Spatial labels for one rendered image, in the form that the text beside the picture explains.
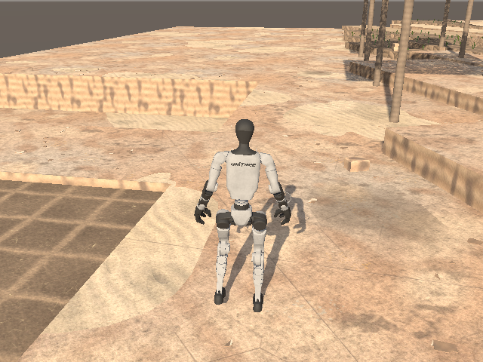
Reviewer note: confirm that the left robot shin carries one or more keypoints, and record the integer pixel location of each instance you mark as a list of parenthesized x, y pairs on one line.
[(220, 269)]

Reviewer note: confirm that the left robot upper arm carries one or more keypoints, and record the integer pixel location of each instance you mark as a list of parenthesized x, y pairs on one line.
[(219, 158)]

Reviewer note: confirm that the robot left hand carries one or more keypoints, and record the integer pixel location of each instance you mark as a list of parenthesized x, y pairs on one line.
[(199, 213)]

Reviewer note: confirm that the robot right hand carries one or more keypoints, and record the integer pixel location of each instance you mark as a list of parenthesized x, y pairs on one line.
[(286, 213)]

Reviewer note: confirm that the right robot upper arm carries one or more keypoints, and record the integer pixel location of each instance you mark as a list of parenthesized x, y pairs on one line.
[(266, 159)]

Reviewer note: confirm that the robot left thigh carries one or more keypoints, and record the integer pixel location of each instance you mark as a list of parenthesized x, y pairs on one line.
[(223, 221)]

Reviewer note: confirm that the right robot forearm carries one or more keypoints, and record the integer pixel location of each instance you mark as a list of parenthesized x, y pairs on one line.
[(280, 198)]

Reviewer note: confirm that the left robot forearm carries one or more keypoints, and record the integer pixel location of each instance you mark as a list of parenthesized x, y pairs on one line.
[(205, 197)]

